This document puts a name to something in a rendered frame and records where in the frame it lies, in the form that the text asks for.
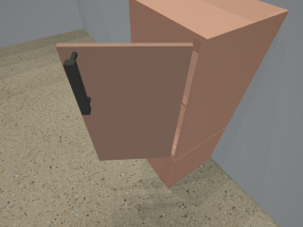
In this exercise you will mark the cupboard door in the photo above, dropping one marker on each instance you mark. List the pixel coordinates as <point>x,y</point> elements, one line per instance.
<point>136,92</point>

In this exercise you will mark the handle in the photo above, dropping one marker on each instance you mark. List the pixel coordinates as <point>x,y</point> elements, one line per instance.
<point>73,74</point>

